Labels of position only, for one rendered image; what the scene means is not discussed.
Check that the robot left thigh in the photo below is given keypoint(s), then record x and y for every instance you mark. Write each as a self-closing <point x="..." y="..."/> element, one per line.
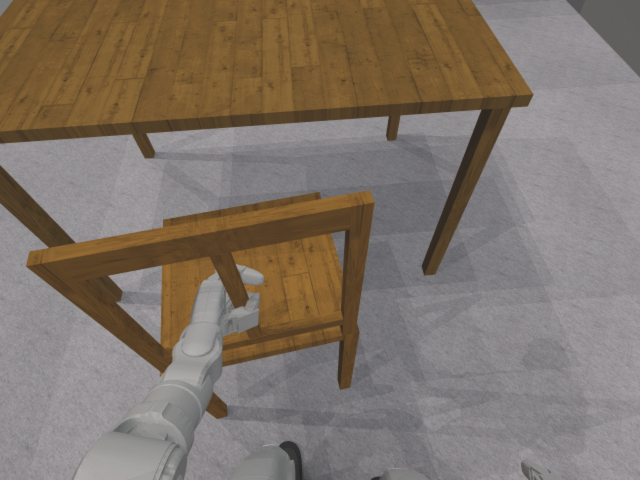
<point x="265" y="465"/>

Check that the table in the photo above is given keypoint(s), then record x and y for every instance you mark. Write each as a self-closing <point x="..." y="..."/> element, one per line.
<point x="92" y="68"/>

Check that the robot left forearm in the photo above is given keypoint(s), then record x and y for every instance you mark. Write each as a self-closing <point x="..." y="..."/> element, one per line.
<point x="175" y="405"/>

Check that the chair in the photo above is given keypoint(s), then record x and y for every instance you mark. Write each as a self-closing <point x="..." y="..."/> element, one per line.
<point x="305" y="301"/>

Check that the left robot hand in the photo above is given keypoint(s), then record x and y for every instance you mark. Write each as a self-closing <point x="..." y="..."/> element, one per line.
<point x="212" y="302"/>

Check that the right robot hand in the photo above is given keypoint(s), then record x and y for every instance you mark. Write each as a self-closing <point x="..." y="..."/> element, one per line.
<point x="532" y="471"/>

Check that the left robot shin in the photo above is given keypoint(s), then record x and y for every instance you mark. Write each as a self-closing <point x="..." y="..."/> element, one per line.
<point x="273" y="447"/>

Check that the left robot upper arm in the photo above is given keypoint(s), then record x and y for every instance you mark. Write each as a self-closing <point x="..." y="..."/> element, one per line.
<point x="121" y="456"/>

